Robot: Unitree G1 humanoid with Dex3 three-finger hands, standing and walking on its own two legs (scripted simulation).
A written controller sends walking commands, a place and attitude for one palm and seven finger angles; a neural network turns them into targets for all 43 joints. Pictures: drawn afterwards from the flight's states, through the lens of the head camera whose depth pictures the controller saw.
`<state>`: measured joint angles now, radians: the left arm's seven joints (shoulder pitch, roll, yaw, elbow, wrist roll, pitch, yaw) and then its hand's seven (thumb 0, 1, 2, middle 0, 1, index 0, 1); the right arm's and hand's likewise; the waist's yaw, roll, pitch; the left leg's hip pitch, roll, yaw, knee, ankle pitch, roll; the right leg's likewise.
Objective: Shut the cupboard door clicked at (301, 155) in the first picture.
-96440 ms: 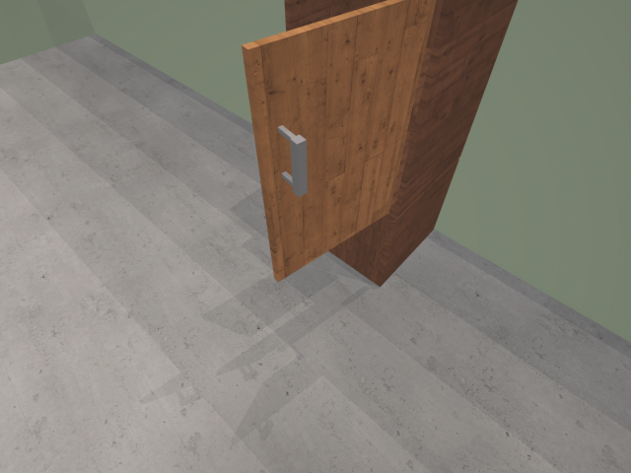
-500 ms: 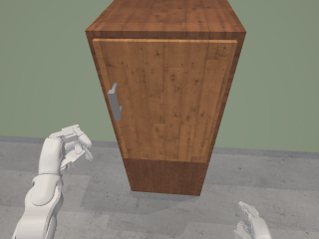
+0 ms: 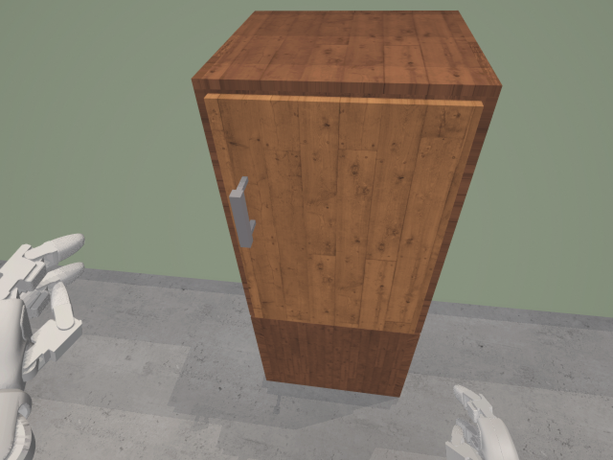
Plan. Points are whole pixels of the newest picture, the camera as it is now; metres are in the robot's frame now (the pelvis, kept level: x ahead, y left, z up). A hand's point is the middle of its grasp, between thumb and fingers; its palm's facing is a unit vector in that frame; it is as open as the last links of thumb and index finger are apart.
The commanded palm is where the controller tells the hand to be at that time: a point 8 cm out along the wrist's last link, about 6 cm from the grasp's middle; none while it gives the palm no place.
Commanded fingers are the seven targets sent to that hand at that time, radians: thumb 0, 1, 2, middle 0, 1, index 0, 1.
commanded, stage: draw the hand back to the body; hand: left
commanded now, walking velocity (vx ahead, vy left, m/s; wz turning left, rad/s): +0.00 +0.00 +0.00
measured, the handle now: (245, 212) +0.51 +0.18 +0.04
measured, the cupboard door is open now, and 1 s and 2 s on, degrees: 0 0 0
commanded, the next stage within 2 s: step back with the hand held close in 0.38 s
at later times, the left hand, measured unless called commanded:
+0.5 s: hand (92, 315) +0.20 +0.25 +0.16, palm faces +0.46 -0.79 -0.40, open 7.4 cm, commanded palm +0.15 +0.28 +0.17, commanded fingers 0.00 0.90 0.90 -0.20 -0.30 -0.20 -0.30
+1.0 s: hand (37, 353) +0.16 +0.28 +0.16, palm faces +0.41 -0.78 -0.47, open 7.4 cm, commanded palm +0.10 +0.31 +0.17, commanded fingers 0.00 0.90 0.90 -0.20 -0.30 -0.20 -0.30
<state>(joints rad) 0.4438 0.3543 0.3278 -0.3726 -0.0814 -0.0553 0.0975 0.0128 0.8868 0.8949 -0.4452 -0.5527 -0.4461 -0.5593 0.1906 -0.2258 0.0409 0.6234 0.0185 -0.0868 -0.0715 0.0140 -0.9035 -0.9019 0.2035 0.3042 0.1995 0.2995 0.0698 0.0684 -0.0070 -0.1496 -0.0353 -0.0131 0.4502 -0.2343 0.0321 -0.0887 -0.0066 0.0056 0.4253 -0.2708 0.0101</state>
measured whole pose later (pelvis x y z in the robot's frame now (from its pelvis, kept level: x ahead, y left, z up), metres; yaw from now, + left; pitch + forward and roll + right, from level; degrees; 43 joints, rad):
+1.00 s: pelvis -0.04 +0.01 -0.01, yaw +0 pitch +1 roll -1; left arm 0.54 0.44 0.41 -0.46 -0.08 -0.12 0.14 0.01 0.88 0.89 -0.21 -0.30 -0.21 -0.30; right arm 0.18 -0.23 0.01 0.54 0.02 0.04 -0.09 0.01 -0.90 -0.90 0.20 0.30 0.20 0.30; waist 0.00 0.03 -0.02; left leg -0.34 -0.04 -0.01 0.51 -0.19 0.05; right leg -0.27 -0.01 0.01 0.48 -0.22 0.03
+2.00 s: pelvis -0.24 +0.02 -0.02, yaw +5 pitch -1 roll -5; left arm 0.43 0.47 0.44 -0.46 -0.08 -0.19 0.12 0.01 0.88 0.89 -0.22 -0.30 -0.22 -0.30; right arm 0.19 -0.17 0.00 0.60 0.00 -0.09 -0.07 0.01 -0.90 -0.90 0.21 0.30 0.20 0.30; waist -0.07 0.02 -0.02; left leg -0.52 0.03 0.02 0.43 -0.06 0.00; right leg -0.17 0.07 0.01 0.57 -0.52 -0.04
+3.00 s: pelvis -0.31 +0.04 -0.01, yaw -1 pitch -1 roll +0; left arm 0.51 0.44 0.45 -0.50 -0.05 -0.24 0.17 0.01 0.88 0.89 -0.22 -0.30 -0.22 -0.30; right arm 0.21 -0.22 -0.02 0.62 0.01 -0.11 -0.08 0.01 -0.91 -0.90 0.20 0.30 0.20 0.30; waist 0.01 -0.02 0.02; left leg -0.31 0.06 0.07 0.56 -0.22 -0.02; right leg -0.18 -0.01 -0.11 0.57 -0.37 -0.03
